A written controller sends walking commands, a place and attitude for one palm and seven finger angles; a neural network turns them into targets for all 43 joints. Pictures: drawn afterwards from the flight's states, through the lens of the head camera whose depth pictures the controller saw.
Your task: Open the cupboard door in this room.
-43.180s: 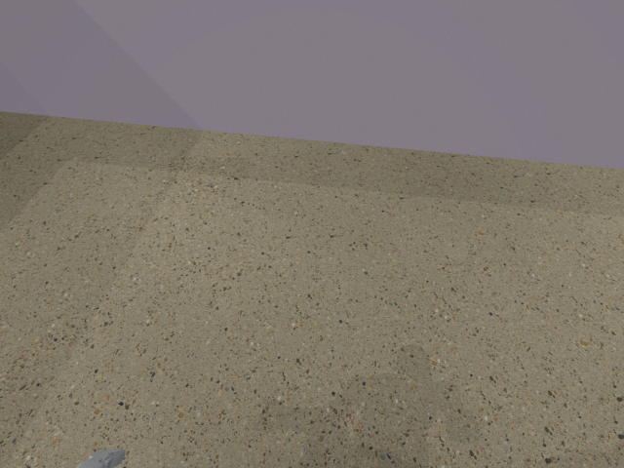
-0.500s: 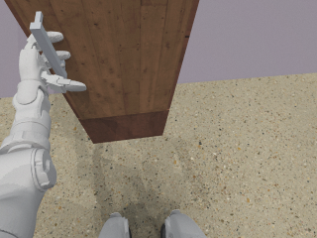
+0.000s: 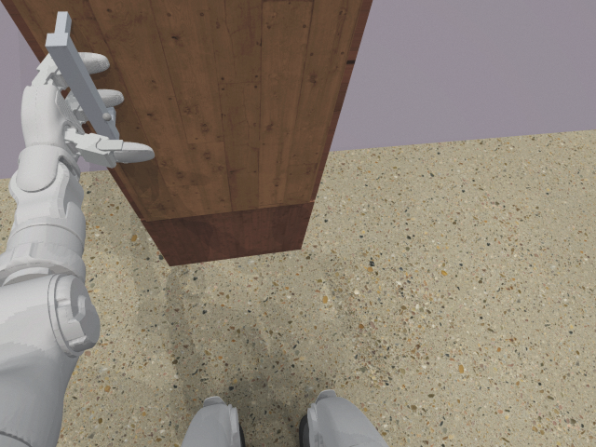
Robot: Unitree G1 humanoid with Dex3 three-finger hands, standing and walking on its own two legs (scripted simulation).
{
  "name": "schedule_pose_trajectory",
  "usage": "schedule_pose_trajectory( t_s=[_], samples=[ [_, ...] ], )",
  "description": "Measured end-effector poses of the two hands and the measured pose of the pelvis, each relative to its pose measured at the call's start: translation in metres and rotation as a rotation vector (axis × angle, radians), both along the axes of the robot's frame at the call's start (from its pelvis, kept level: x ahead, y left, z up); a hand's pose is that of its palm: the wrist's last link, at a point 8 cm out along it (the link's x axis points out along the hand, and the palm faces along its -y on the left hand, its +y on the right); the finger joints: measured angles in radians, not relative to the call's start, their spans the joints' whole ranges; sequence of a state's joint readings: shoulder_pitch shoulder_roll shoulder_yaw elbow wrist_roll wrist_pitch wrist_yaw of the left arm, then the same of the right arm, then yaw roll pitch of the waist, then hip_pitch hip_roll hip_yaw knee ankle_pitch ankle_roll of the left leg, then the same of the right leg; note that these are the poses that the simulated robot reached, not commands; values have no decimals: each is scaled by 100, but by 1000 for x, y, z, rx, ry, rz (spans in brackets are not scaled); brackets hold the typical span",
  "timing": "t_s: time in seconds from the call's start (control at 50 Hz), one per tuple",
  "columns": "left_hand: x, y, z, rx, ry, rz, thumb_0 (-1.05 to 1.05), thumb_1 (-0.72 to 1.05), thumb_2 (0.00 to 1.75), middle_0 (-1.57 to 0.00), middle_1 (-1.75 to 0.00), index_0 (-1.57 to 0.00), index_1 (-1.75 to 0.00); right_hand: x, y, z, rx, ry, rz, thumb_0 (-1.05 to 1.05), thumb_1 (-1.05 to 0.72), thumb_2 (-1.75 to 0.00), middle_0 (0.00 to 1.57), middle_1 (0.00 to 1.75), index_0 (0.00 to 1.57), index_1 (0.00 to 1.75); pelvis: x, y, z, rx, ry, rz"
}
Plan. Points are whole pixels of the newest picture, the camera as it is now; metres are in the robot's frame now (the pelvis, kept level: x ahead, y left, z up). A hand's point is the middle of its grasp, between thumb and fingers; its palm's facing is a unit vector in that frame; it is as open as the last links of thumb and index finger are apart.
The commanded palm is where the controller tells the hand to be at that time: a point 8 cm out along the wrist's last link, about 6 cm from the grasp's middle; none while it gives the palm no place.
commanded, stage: close the thumb around the handle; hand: left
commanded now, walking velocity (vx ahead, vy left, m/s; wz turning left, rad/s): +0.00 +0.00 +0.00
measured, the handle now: (89, 85) +0.57 +0.22 +0.09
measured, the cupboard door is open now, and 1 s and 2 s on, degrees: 0 7 45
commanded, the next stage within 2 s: pull the door open along its arc in 0.56 s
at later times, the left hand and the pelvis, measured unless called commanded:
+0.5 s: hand (110, 118) +0.52 +0.19 +0.08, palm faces +0.08 -1.00 +0.01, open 5.6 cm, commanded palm +0.50 +0.24 +0.08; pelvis +0.00 +0.01 +0.00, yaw +0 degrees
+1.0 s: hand (117, 146) +0.48 +0.18 +0.08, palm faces +0.06 -1.00 +0.00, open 5.5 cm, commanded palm +0.42 +0.23 +0.08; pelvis +0.01 +0.00 +0.01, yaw -1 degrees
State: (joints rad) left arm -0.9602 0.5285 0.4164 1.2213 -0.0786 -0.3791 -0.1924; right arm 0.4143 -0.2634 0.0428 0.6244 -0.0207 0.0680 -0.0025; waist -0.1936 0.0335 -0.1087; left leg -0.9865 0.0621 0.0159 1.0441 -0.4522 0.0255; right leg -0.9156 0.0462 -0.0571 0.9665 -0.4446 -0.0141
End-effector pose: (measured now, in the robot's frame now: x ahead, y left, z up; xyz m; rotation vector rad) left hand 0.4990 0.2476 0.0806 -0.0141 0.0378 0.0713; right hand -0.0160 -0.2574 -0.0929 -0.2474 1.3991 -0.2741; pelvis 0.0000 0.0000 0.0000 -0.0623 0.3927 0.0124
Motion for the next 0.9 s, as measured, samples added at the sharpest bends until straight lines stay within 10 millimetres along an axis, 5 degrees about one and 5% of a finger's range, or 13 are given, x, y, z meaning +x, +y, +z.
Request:
schedule_pose_trajectory(
  t_s=[0.5, 0.9],
  samples=[
    [-2, -4, -1, 0, -2, 9, 0, 74, 83, -39, -133, -39, -133, 4, 9, -2, 14, -7, 2, 1, -91, -90, 21, 30, 21, 30, 2, 8, 1, -2, -7, -2],
    [-18, -10, -1, 16, -14, 7, 1, 78, 80, -37, -135, -38, -134, 13, 2, 0, 33, -27, -17, 1, -91, -90, 20, 30, 21, 30, 9, 1, 7, 11, -25, -14]
  ],
)
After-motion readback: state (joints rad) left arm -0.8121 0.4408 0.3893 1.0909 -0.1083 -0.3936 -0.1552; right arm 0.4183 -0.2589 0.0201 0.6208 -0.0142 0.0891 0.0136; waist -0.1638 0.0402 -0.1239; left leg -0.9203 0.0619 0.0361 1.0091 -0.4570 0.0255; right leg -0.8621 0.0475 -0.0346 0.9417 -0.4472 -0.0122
